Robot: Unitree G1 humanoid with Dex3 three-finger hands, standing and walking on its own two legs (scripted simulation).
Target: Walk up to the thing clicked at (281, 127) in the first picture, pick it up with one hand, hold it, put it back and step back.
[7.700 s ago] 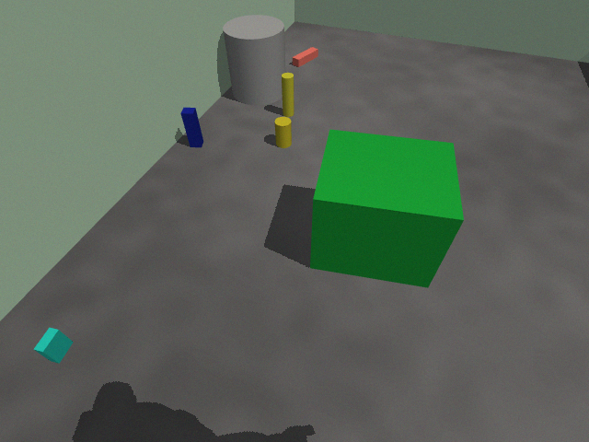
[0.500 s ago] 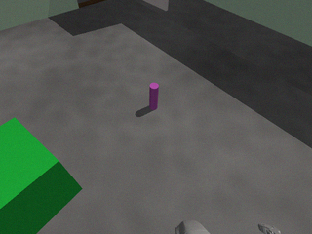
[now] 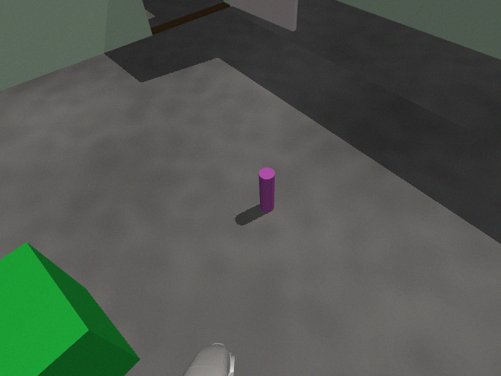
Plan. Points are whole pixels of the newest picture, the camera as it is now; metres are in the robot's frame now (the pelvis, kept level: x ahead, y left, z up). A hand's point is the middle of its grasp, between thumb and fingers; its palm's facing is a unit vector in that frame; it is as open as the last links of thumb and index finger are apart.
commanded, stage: walk up
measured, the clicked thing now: out of the picture +0.19 +1.59 -0.70
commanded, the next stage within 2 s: none
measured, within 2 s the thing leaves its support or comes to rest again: neither
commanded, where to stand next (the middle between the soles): +0.40 +0.05 m, yaw -1 degrees
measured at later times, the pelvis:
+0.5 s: pelvis +0.18 +0.06 +0.01, yaw +13 degrees
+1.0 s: pelvis +0.34 +0.00 +0.00, yaw +21 degrees
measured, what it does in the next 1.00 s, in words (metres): walks ahead, turning left: left foot, then right foot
